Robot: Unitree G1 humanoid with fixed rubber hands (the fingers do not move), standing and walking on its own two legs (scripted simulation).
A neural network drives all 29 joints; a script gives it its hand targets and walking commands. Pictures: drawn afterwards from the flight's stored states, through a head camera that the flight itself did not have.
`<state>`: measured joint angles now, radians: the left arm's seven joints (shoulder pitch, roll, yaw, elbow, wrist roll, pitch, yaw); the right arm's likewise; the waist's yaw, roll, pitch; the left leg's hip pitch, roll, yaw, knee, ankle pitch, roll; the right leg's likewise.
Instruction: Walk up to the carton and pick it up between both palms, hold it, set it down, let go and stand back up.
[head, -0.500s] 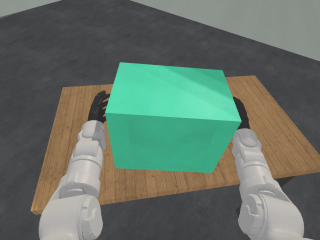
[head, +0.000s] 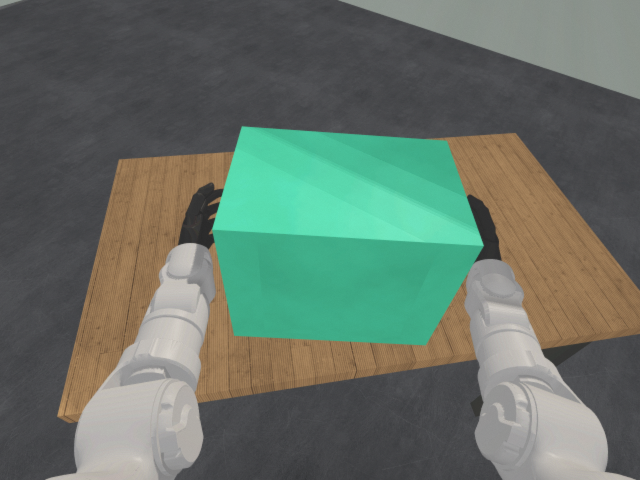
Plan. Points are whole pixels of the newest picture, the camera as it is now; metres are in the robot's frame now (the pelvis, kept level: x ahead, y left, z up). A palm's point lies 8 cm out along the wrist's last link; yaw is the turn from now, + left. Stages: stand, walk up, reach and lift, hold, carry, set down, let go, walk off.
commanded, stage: set down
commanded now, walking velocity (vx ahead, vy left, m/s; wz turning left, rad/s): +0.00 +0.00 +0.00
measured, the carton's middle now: (337, 240) +0.45 -0.03 +0.03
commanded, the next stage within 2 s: none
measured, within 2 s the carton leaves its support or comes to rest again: rests again in 0.74 s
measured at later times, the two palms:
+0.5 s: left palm (198, 248) +0.41 +0.17 +0.05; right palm (478, 256) +0.40 -0.21 +0.05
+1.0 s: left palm (203, 238) +0.43 +0.16 +0.05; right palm (478, 251) +0.42 -0.22 +0.05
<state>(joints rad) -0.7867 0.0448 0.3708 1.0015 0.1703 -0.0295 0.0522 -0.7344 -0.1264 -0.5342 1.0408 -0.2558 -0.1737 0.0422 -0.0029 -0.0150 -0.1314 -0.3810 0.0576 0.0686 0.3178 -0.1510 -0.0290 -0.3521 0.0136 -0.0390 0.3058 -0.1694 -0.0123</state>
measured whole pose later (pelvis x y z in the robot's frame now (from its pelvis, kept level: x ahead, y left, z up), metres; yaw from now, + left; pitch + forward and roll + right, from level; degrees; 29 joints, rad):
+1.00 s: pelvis -0.01 +0.00 +0.00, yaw +0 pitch +17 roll +0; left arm -0.89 0.07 0.42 1.15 0.18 -0.16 0.06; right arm -0.83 -0.16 -0.62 1.13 -0.28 -0.27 0.08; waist 0.00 -0.01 -0.14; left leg -0.49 0.05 0.08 0.32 -0.13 -0.02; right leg -0.47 0.00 -0.03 0.32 -0.16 -0.01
